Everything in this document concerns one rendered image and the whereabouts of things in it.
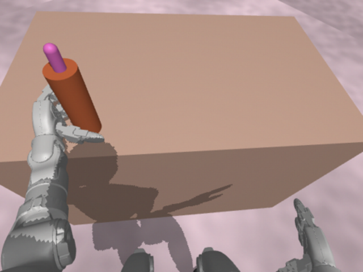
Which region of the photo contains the bottle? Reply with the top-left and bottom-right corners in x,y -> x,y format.
43,43 -> 102,133

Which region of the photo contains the left robot hand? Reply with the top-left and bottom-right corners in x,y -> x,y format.
32,84 -> 104,145

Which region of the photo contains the right robot hand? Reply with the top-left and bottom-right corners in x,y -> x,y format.
276,198 -> 336,272

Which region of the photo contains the left robot arm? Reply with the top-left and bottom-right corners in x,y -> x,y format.
0,134 -> 76,272

